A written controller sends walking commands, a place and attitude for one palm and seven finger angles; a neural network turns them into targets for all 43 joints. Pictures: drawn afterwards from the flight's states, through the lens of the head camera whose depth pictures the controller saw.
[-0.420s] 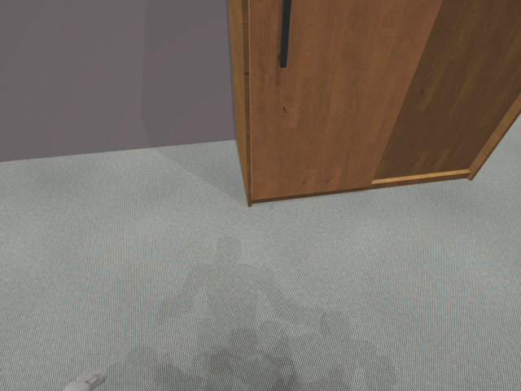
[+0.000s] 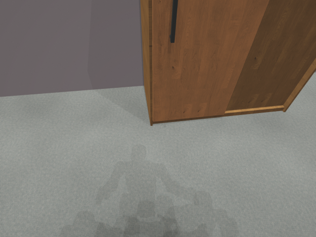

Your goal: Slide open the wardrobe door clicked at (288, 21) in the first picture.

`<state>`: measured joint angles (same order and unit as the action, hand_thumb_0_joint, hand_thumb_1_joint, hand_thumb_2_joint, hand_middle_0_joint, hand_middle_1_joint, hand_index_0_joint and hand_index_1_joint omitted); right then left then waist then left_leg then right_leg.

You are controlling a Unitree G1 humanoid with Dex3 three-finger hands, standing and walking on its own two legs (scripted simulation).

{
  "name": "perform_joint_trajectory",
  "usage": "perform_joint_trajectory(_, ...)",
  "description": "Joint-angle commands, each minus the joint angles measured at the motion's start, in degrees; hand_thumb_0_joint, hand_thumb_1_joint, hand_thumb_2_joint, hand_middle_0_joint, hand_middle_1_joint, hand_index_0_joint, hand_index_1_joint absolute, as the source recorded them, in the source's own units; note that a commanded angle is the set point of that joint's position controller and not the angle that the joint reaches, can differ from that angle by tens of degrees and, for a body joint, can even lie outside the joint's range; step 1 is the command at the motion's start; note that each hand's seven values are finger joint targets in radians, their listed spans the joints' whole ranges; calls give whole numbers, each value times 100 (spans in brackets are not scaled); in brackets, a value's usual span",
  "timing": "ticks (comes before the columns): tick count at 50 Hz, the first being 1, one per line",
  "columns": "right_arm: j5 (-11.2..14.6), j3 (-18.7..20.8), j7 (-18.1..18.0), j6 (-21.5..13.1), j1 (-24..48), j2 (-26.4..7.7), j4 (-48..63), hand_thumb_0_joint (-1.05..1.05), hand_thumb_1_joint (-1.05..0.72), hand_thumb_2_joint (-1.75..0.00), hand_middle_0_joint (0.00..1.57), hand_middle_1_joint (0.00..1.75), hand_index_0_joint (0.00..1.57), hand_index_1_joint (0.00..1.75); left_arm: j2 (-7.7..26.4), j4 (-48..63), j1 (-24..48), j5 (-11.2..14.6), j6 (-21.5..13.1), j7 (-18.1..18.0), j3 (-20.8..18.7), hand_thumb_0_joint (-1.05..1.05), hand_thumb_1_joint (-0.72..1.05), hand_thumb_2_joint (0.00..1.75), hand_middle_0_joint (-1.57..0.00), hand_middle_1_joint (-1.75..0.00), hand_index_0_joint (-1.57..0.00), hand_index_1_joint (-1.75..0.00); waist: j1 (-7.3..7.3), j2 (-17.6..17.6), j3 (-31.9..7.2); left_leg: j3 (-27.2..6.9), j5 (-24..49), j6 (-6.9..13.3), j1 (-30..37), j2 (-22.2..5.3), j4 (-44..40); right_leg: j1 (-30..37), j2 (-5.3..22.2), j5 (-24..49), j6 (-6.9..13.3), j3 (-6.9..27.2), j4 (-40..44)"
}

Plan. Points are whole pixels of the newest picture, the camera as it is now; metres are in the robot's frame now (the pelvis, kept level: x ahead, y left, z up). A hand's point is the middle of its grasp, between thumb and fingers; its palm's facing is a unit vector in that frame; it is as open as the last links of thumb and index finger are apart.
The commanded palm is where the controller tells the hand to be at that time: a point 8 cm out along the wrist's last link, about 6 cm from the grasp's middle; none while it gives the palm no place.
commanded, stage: stand and wait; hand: left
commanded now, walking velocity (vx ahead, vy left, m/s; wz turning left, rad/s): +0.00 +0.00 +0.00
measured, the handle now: (173, 13) +1.09 +0.00 +0.13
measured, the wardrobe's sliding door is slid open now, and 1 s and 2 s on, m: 0.00 0.00 0.00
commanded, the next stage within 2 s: look at it before walking up in 0.40 s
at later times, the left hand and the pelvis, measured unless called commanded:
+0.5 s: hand out of the picture +0.06 +0.24 -0.15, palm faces -0.03 -0.94 -0.34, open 7.4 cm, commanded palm none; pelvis -0.01 -0.01 +0.00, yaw +0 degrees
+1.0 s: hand out of the picture +0.06 +0.24 -0.15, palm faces -0.03 -0.94 -0.33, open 7.4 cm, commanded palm none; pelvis -0.01 -0.01 +0.00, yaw +0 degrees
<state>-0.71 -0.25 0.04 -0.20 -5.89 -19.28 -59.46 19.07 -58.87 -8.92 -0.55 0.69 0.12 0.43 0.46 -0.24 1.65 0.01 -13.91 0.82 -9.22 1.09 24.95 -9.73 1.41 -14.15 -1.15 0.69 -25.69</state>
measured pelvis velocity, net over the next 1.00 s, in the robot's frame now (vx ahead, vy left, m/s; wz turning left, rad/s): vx -0.01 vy -0.01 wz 0.00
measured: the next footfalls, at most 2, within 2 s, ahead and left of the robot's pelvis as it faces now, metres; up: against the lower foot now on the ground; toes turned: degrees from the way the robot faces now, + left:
none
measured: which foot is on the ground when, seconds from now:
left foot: down 0.00-1.00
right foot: down 0.00-1.00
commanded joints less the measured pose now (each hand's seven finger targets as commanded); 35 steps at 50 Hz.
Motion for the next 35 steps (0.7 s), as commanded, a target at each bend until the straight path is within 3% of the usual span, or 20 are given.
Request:
perform_joint_trajectory(1,6,275,-84,-181,305,-1133,345,0,-90,-90,20,30,20,30,1181,361,304,-11,-195,-85,-260,0,90,90,-20,-30,-20,-30,-44,5,-478,-553,1060,134,109,-698,-435,131,543,971,283,464,435)
perform_joint_trajectory(11,19,249,-67,-174,189,-1169,72,0,-90,-90,20,30,20,30,1195,136,269,-6,-197,-76,-239,0,90,90,-20,-30,-20,-30,-28,15,-276,-623,524,110,-22,-714,-662,34,522,360,274,543,661)
perform_joint_trajectory(35,19,245,-63,-191,107,-1169,-60,0,-90,-90,20,30,20,30,1191,57,297,-21,-220,-75,-247,0,90,90,-20,-30,-20,-30,-40,-12,-299,-624,654,74,41,-742,-719,5,529,459,279,593,757)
